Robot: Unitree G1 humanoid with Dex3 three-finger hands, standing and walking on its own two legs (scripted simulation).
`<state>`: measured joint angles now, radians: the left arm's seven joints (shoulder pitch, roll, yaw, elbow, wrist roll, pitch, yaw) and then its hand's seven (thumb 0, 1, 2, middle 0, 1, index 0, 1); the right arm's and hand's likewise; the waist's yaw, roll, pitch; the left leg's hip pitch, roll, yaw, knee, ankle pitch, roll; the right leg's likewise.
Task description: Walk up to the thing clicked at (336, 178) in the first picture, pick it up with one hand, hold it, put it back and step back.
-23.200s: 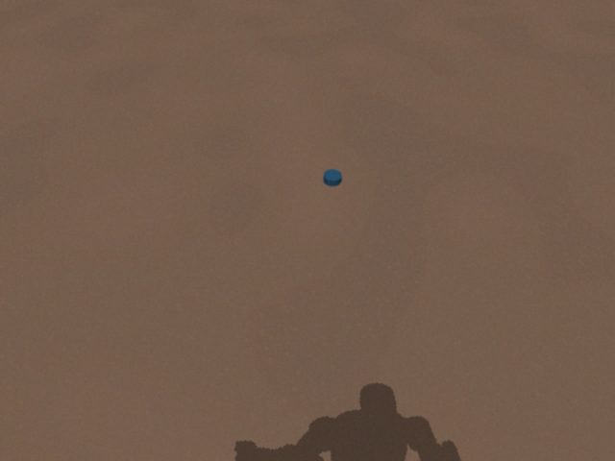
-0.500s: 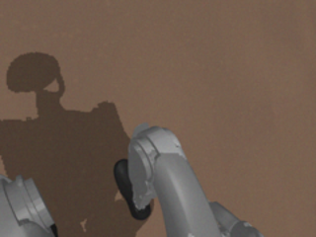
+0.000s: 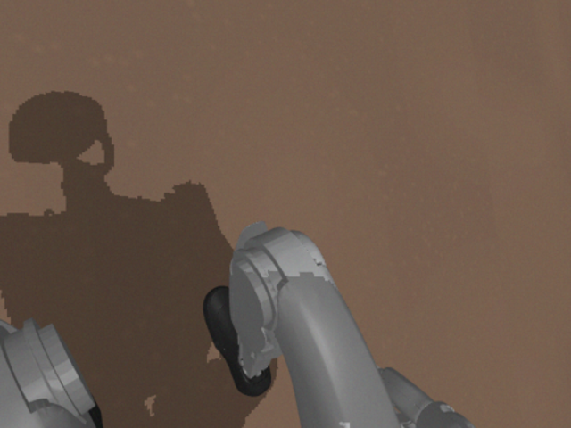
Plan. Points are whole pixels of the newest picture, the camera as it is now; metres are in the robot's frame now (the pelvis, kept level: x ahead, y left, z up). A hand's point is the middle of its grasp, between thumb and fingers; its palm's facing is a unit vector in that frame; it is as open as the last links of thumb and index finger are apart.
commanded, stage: close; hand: left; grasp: from above
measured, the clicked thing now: out of the picture +0.45 +0.39 -0.28
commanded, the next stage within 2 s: settle in 0.64 s
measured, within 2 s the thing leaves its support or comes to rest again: leaves its support in 0.96 s
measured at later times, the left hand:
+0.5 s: hand out of the picture +0.44 +0.38 -0.25, palm faces -0.43 -0.18 -0.89, open 10.7 cm
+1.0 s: hand out of the picture +0.44 +0.38 -0.25, palm faces -0.41 -0.18 -0.89, open 10.2 cm
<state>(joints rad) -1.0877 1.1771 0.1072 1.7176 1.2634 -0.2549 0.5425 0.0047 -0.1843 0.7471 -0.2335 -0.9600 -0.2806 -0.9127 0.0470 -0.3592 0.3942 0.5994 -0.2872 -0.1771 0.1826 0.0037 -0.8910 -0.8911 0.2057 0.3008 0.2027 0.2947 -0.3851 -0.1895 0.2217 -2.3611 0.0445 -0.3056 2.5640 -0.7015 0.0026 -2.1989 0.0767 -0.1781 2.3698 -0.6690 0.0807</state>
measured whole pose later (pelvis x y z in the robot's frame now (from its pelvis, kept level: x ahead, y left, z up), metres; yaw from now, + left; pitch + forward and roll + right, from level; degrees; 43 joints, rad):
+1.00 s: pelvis +0.00 +0.00 +0.00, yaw +0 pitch +26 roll -16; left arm -1.08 1.16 0.12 1.66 1.26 -0.25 0.51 -0.02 -0.05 0.57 -0.41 -0.78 -0.62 -0.76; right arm 0.06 -0.35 0.38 0.60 -0.27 -0.17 0.18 0.00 -0.90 -0.89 0.21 0.30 0.20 0.29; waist -0.37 -0.18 0.21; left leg -2.36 0.05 -0.30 2.56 -0.70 0.00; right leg -2.20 0.08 -0.18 2.37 -0.67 0.08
